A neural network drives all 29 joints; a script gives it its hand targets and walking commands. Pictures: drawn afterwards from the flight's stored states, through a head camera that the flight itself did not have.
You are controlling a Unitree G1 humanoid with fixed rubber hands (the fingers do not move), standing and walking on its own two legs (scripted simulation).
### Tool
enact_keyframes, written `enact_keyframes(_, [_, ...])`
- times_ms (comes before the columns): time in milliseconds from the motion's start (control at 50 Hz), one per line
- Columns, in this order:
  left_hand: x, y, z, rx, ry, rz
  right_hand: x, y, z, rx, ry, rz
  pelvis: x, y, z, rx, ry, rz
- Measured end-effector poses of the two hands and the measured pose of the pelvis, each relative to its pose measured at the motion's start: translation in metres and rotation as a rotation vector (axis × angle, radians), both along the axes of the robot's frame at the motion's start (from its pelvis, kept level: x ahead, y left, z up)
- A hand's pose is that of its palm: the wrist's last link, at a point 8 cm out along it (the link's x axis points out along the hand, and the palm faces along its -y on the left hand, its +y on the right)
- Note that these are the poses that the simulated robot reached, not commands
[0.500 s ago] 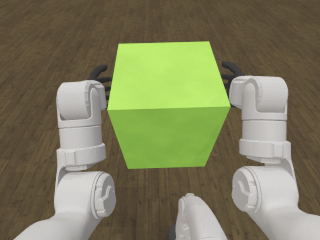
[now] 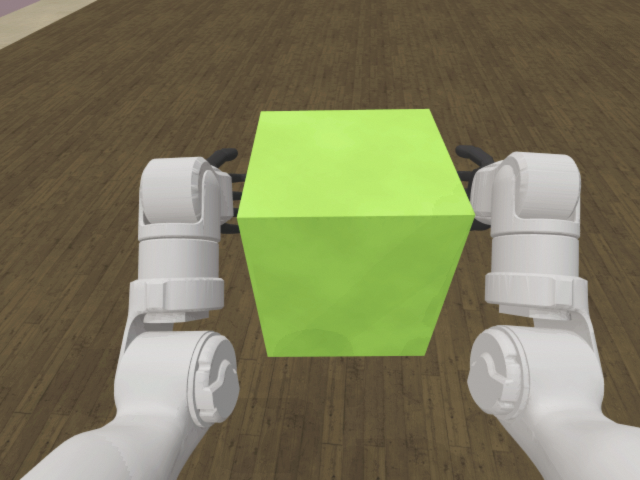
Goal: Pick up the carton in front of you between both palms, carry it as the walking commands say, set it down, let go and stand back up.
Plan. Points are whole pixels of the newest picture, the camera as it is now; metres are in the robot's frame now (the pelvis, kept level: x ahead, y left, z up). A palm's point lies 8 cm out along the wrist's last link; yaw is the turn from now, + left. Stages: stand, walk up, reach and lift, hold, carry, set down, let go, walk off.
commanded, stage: carry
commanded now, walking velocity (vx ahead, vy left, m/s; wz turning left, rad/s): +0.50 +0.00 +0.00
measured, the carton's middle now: (345, 237) +0.40 -0.01 +0.13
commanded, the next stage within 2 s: none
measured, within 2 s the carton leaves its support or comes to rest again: neither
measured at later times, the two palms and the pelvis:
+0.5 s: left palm (265, 150) +0.65 +0.13 +0.11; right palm (431, 149) +0.65 -0.17 +0.11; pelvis +0.31 -0.02 +0.00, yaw +0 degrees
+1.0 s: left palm (265, 99) +0.91 +0.16 +0.09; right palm (395, 96) +0.89 -0.14 +0.09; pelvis +0.64 +0.02 +0.00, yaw -3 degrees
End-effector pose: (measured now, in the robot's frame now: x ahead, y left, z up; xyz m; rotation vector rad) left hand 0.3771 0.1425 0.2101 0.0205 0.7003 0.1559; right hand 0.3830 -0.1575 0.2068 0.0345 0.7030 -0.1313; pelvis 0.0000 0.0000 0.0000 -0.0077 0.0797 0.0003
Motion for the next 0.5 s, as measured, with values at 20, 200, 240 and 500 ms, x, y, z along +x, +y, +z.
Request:
enact_keyframes(20, [0.015, -0.001, -0.003, -0.018, 0.002, -0.025, 0.012, 0.0, -0.003, -0.004, 0.003, -0.008, 0.016, 0.005, -0.003, 0.0, -0.004, -0.004])
enact_keyframes(200, [0.118, 0.009, -0.067, -0.049, 0.144, -0.071, 0.09, 0.012, -0.065, -0.065, 0.146, -0.035, 0.114, 0.022, 0.005, -0.01, -0.003, -0.028])
enact_keyframes(240, [0.137, 0.011, -0.075, -0.055, 0.145, -0.069, 0.11, 0.013, -0.07, -0.065, 0.147, -0.037, 0.133, 0.021, 0.01, -0.01, 0.006, -0.028])
enact_keyframes(500, [0.27, -0.013, -0.102, -0.068, 0.017, 0.019, 0.265, -0.011, -0.101, 0.008, 0.019, -0.031, 0.308, -0.019, -0.002, -0.008, 0.016, -0.004])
